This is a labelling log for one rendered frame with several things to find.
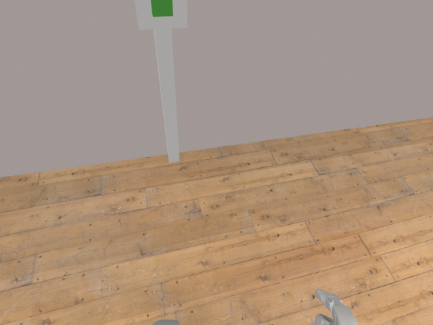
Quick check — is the button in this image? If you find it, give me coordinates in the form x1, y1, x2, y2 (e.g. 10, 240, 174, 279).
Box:
151, 0, 173, 17

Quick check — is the right robot hand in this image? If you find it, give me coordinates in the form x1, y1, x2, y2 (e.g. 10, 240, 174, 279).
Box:
311, 289, 359, 325

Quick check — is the panel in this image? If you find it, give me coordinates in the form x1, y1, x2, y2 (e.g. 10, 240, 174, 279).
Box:
135, 0, 187, 163

